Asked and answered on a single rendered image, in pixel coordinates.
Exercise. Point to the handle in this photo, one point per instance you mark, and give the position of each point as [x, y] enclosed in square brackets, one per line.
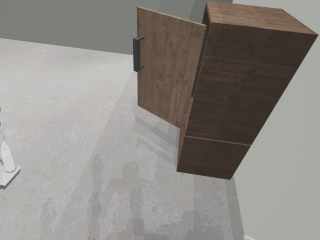
[137, 54]

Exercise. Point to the left robot hand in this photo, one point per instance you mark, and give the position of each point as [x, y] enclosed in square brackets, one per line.
[9, 170]

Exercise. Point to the cupboard door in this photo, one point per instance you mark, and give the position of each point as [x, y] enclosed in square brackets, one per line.
[169, 53]

